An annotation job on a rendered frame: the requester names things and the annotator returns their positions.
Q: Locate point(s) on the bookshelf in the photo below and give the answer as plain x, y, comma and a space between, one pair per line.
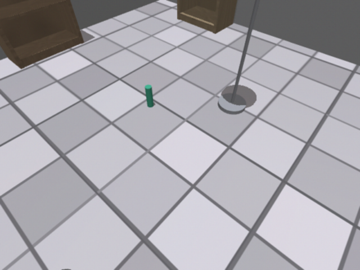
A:
211, 15
32, 30

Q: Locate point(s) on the can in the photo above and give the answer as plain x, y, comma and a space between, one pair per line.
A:
149, 97

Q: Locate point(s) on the floor lamp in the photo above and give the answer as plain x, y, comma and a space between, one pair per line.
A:
232, 103

